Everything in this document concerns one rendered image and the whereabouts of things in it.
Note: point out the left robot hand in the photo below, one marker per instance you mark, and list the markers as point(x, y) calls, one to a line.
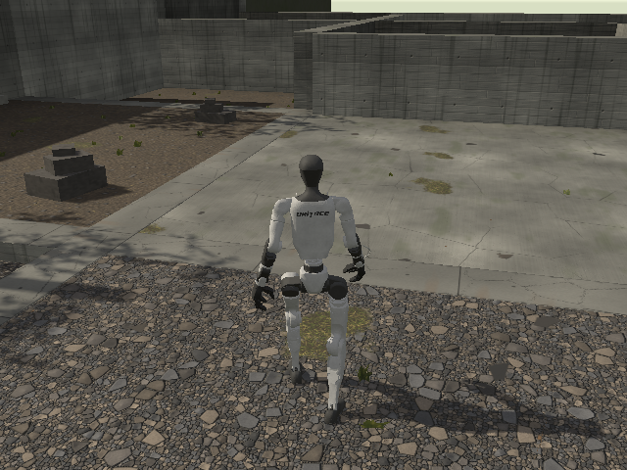
point(257, 295)

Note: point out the robot right thigh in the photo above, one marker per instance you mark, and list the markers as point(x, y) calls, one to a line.
point(338, 299)

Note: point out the robot right forearm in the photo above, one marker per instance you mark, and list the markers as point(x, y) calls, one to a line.
point(356, 254)

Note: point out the robot right foot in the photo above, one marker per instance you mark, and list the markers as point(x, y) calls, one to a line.
point(331, 415)

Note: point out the right robot hand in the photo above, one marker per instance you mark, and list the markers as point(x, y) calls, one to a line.
point(351, 268)

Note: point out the right robot upper arm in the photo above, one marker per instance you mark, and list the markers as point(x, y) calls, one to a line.
point(342, 205)

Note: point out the left robot upper arm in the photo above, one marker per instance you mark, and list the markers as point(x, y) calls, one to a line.
point(277, 221)

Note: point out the robot left forearm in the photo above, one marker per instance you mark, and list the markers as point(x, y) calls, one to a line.
point(266, 266)

